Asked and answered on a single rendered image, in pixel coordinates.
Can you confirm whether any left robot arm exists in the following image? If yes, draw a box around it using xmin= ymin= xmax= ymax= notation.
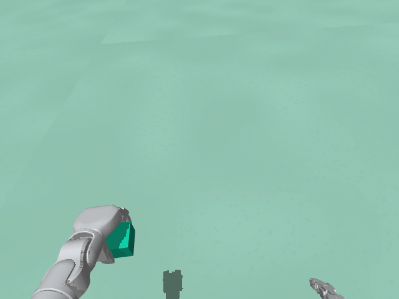
xmin=31 ymin=229 xmax=104 ymax=299

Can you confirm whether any right robot hand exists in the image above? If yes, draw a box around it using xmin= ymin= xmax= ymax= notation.
xmin=309 ymin=278 xmax=345 ymax=299

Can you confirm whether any small box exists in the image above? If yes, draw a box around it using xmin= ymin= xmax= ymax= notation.
xmin=105 ymin=222 xmax=135 ymax=258

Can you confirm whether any left robot hand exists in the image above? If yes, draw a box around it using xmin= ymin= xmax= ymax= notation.
xmin=74 ymin=205 xmax=132 ymax=264

